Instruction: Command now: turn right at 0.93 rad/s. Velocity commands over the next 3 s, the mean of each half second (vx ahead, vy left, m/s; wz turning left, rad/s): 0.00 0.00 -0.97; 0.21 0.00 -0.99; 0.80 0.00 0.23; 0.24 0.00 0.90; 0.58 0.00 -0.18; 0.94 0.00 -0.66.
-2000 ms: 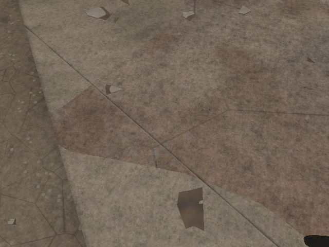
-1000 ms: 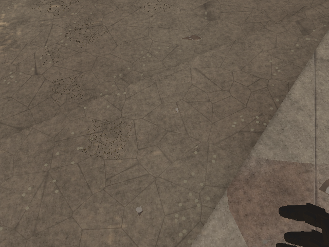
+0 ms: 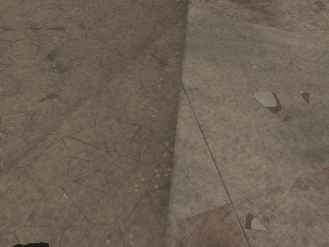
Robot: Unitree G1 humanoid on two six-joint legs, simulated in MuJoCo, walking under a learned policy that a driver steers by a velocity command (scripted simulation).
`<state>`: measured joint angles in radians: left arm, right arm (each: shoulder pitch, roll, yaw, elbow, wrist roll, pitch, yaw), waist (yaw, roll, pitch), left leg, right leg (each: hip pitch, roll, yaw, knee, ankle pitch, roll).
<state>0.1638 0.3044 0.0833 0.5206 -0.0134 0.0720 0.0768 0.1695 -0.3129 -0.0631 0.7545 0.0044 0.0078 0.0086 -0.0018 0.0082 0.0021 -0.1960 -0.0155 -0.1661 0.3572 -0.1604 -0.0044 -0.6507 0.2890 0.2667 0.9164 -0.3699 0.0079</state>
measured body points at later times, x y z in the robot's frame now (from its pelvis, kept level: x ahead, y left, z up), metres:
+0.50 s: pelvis -0.02 +0.04 -0.01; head +0.02 +0.04 +0.44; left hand +0.29 +0.13 -0.07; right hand -0.07 -0.26 -0.11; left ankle +0.00 +0.10 -0.75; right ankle -0.07 -0.10 -0.60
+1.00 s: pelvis +0.00 -0.06 +0.06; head -0.01 -0.08 +0.51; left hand +0.26 +0.03 -0.04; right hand -0.09 -0.36 -0.03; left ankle +0.15 +0.03 -0.62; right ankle -0.09 -0.10 -0.68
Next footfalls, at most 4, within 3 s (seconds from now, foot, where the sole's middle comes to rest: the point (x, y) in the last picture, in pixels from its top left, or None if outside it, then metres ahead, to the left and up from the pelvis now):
0.68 right None -0.06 -0.13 -0.72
1.14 left None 0.17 -0.10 -0.72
1.56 right None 0.24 -0.51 -0.72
1.98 left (255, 245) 0.49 -0.35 -0.72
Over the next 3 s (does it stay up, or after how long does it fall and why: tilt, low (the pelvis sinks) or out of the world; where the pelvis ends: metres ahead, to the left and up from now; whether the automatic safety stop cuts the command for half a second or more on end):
stays up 0.79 -0.80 0.02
